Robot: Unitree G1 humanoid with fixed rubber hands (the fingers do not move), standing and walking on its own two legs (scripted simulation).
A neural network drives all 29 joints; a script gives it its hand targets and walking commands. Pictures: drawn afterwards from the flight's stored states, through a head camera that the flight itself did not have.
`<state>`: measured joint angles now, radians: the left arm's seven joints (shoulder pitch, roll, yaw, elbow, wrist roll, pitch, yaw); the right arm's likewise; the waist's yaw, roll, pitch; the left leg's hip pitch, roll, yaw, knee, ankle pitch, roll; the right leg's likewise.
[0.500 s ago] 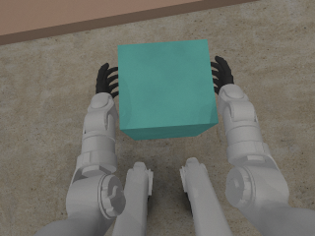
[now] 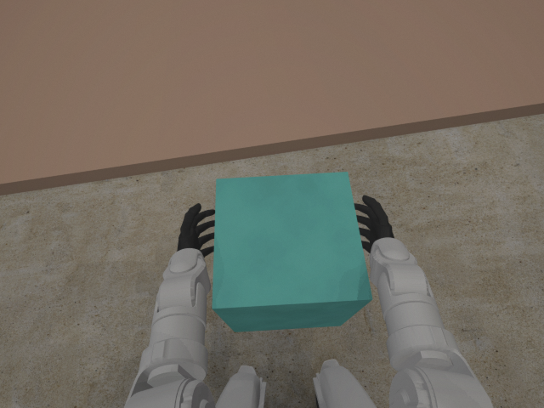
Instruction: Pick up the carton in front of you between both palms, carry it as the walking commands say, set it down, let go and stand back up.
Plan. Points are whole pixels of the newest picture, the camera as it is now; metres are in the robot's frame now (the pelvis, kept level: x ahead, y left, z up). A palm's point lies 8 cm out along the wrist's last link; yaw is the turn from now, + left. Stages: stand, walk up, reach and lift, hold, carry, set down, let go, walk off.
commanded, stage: reach and lift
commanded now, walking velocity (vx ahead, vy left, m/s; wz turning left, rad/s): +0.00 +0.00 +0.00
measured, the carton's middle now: (285, 260) +0.36 +0.00 -0.10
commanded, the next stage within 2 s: hold in 1.44 s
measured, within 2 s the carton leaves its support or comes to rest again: neither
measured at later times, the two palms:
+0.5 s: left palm (159, 241) +0.32 +0.15 +0.10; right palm (409, 230) +0.31 -0.15 +0.10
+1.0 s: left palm (158, 237) +0.32 +0.15 +0.11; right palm (412, 226) +0.32 -0.15 +0.11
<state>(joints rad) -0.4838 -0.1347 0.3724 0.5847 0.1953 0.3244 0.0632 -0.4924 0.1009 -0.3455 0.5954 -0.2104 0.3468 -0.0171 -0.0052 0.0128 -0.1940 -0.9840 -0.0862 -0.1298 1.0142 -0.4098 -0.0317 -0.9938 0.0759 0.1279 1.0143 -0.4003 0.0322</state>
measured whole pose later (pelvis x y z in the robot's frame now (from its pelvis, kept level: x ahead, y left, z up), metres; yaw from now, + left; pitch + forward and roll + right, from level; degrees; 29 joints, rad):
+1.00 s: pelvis +0.02 +0.00 +0.08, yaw +0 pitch -4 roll +0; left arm -0.31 -0.16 0.29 0.36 0.29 0.62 0.00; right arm -0.30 0.16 -0.28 0.35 -0.29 0.64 0.02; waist 0.00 0.00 0.00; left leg -0.14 -0.04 -0.14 0.43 -0.22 -0.01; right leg -0.15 0.04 0.14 0.43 -0.21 0.01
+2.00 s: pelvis +0.02 +0.00 +0.08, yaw +0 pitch -7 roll +0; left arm -0.30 -0.16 0.27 0.26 0.29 0.75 -0.01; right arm -0.30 0.16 -0.25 0.25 -0.28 0.76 0.02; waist 0.00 0.00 0.02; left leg -0.06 -0.04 -0.13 0.38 -0.20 -0.01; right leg -0.06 0.04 0.13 0.38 -0.19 0.01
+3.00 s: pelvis +0.38 +0.05 +0.08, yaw -1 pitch +5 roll -2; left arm -0.20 -0.14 0.12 -0.35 0.11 1.22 0.10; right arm -0.18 0.14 -0.13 -0.37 -0.10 1.24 -0.09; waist -0.04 0.02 -0.10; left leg -0.08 0.02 0.19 0.28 -0.30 0.05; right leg -0.60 -0.07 -0.12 0.86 -0.24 -0.01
